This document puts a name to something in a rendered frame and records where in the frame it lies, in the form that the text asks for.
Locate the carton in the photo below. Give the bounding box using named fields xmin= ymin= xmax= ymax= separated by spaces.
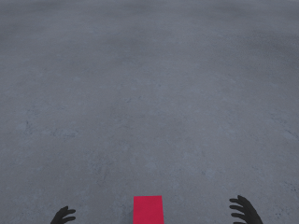
xmin=133 ymin=195 xmax=164 ymax=224

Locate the robot right hand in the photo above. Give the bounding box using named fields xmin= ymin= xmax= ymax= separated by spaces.
xmin=229 ymin=195 xmax=263 ymax=224

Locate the robot left hand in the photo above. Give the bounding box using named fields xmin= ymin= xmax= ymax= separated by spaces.
xmin=50 ymin=206 xmax=76 ymax=224

